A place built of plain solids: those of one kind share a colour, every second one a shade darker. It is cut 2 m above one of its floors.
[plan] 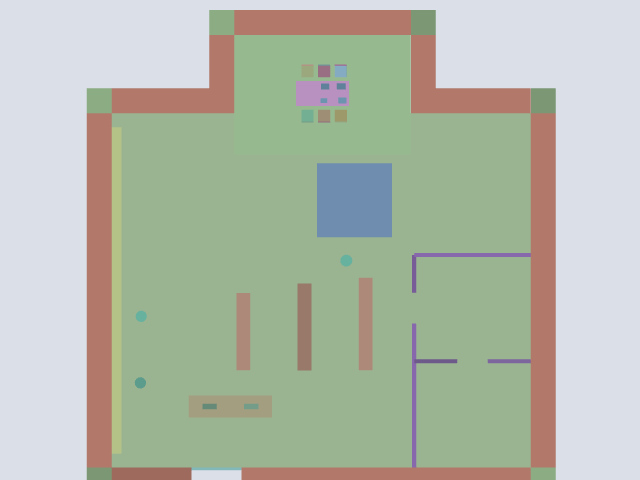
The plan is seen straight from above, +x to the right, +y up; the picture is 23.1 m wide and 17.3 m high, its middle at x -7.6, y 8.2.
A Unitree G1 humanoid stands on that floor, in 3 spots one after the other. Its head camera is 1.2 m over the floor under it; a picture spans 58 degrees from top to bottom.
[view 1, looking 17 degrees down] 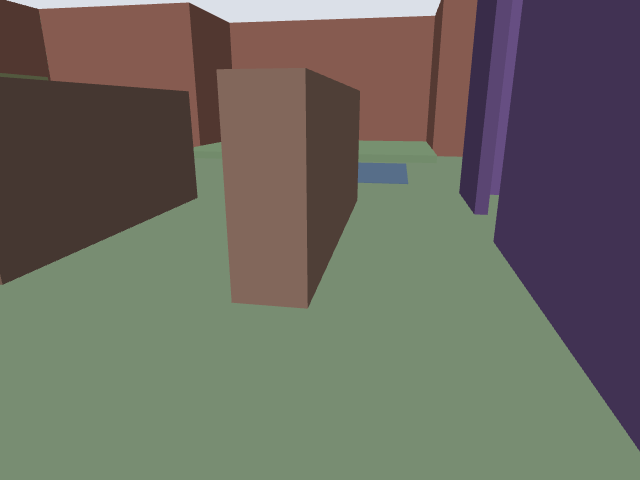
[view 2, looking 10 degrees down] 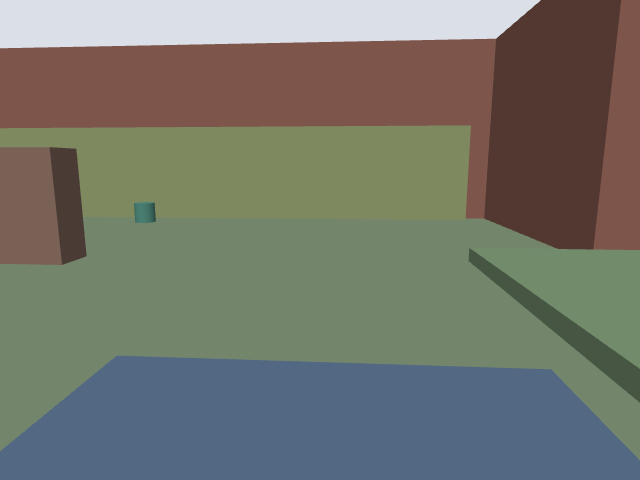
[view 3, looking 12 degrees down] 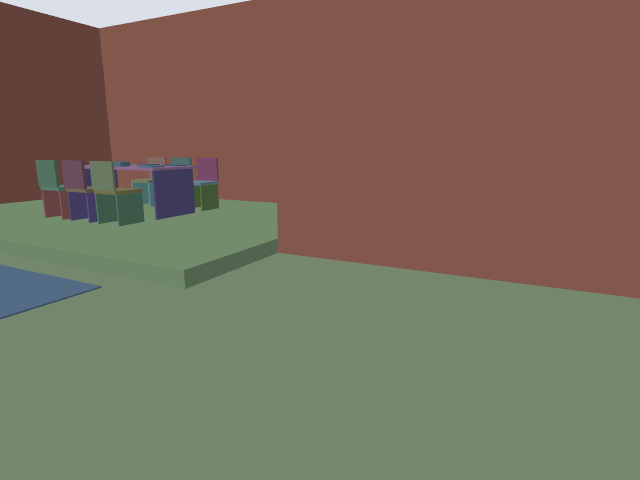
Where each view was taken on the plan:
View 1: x -5.21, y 1.10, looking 100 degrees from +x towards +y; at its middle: isl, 3.02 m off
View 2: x -5.22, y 9.77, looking -176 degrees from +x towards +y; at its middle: floor_main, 6.99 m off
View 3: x -1.65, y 8.60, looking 117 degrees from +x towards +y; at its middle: wall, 4.78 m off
